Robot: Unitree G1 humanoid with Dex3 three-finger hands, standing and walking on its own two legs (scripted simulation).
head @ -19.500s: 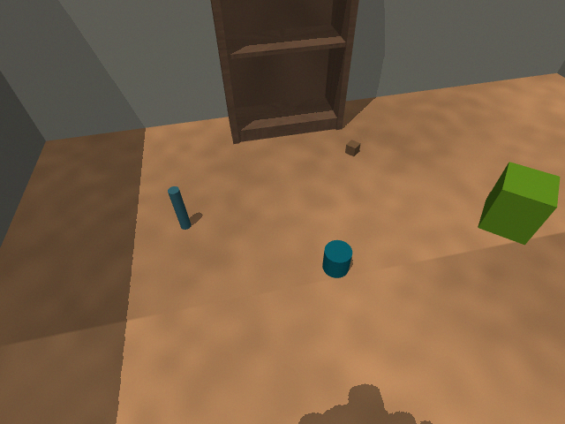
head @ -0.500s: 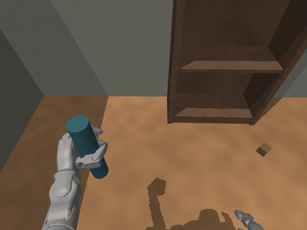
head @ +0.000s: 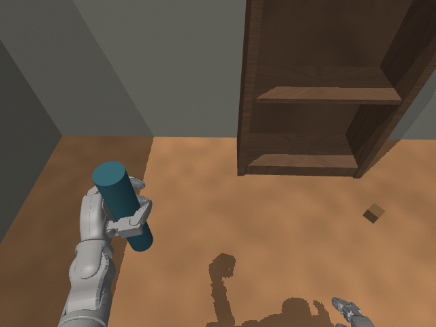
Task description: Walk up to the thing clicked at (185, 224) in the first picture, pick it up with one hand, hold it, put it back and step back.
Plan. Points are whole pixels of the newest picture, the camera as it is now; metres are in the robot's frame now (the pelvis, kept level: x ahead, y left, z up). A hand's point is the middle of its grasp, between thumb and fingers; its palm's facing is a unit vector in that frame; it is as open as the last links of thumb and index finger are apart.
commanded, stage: hold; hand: left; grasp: from the side
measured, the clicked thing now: (128, 213) +0.33 +0.18 +0.03
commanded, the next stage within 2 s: crouch in 0.24 s
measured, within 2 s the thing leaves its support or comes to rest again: neither
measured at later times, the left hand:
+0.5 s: hand (130, 215) +0.32 +0.17 +0.04, palm faces +0.12 -0.99 -0.03, open 6.5 cm
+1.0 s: hand (148, 240) +0.37 +0.19 -0.17, palm faces +0.14 -0.99 -0.02, open 6.5 cm
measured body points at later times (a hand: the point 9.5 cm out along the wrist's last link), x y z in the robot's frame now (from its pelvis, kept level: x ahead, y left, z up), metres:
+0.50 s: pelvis -0.01 +0.01 +0.00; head +0.03 +0.01 +0.45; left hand +0.31 +0.23 +0.05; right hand +0.12 -0.24 -0.11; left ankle +0.02 +0.13 -0.70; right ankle +0.01 -0.12 -0.70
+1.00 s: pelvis -0.04 +0.01 -0.16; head +0.11 +0.03 +0.26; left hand +0.35 +0.25 -0.17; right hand +0.08 -0.26 -0.28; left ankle +0.02 +0.13 -0.70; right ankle +0.01 -0.12 -0.70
